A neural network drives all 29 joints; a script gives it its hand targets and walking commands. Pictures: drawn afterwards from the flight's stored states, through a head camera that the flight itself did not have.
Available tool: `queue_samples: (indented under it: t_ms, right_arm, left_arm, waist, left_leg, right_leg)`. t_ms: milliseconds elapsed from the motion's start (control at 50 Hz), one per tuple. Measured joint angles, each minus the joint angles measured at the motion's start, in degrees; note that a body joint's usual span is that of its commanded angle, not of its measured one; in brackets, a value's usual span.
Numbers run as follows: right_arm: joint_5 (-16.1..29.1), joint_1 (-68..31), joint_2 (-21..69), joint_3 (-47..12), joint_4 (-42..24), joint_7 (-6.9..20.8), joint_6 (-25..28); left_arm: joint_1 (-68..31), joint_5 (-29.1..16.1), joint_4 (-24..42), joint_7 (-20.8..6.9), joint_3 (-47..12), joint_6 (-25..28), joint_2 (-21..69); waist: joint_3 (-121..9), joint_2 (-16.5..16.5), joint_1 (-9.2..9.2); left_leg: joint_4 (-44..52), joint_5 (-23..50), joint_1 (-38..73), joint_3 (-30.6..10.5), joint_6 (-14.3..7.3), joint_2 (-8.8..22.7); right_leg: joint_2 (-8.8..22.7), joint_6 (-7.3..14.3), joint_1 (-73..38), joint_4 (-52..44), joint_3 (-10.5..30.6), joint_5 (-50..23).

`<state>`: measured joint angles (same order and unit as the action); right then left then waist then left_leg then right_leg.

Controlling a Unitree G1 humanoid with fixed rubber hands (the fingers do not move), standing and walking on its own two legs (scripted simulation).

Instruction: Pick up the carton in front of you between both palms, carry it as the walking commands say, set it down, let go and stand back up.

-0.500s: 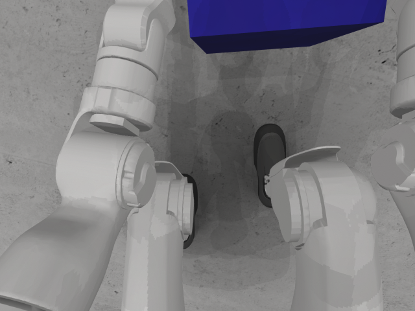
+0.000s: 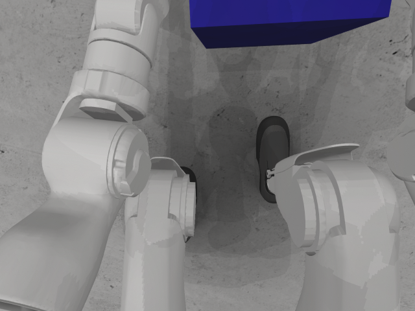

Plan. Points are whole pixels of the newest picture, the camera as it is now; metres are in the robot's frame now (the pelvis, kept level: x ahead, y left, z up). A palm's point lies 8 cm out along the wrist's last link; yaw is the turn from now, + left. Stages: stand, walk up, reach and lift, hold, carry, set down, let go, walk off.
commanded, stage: set down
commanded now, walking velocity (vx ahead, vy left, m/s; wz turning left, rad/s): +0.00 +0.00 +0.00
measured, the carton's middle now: out of the picture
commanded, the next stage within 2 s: let go in 1.68 s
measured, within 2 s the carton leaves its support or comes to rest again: neither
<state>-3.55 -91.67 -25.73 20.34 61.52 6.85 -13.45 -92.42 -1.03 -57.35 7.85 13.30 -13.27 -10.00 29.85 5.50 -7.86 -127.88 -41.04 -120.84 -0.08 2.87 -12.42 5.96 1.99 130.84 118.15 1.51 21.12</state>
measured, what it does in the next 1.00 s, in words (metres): rises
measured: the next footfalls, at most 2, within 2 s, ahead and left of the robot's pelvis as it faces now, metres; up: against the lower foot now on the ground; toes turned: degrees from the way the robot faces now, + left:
none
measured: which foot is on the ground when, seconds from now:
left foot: down 0.00-1.00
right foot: down 0.00-1.00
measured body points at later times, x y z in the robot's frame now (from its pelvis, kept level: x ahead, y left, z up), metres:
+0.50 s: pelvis +0.01 +0.00 +0.00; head +0.39 -0.07 +0.21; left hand +0.60 +0.02 -0.19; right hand +0.52 -0.33 -0.21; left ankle +0.09 +0.11 -0.34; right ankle +0.17 -0.13 -0.34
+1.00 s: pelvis +0.00 +0.00 +0.06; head +0.37 -0.09 +0.30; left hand +0.62 +0.01 -0.06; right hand +0.55 -0.36 -0.07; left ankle +0.08 +0.11 -0.34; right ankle +0.17 -0.13 -0.34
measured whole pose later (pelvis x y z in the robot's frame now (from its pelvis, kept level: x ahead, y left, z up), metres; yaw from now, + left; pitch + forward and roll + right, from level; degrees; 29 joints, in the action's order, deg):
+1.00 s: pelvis +0.00 +0.00 +0.06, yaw -2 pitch +37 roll +5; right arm 3.0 -92.4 -30.9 15.1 62.9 3.1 -12.9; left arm -90.2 -4.4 -52.3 10.9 11.9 -17.0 -14.2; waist 20.6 4.1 -6.2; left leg -116.0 -40.0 -113.6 2.1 1.4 -7.6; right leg 1.8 1.0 125.1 107.5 3.1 19.8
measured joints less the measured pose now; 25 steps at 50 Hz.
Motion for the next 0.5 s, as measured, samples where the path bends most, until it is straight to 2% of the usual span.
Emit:
queue_samples:
  t_ms: [160,340,400,500]
  right_arm:
    - [-0.8,0.5,-0.7,1.9,1.0,2.2,1.4]
    - [-1.5,0.7,-1.0,2.8,3.2,2.7,2.9]
    - [-1.2,0.4,-1.1,3.4,6.0,1.5,4.7]
    - [2.9,0.4,-3.7,1.5,11.0,-3.4,8.0]
  left_arm:
    - [0.1,2.2,-0.3,-2.0,1.7,0.8,0.7]
    - [0.7,2.6,-0.8,-2.7,1.0,1.7,0.9]
    - [0.9,1.6,-1.7,-2.2,-1.0,2.5,0.2]
    - [-0.5,-4.0,-3.7,0.6,-7.1,3.1,-2.8]
  waist:
    - [0.0,-0.3,0.27]
    - [0.1,-0.7,0.38]
    - [0.1,-0.7,0.30]
    - [0.2,-0.8,0.74]
  left_leg:
    - [-0.5,-0.4,0.1,0.4,-0.5,0.1]
    - [-1.4,-1.6,1.0,1.2,-1.0,0.4]
    - [-1.7,-2.1,1.3,1.3,-0.9,0.4]
    - [-1.6,-2.5,1.0,0.6,-0.2,0.4]
  right_leg:
    - [-0.2,-0.4,0.0,0.5,0.3,0.3]
    - [-0.6,-1.0,-0.4,1.6,1.1,1.2]
    - [-0.6,-1.1,-0.5,2.1,1.2,1.6]
    - [-0.4,-0.7,0.0,2.1,0.6,2.0]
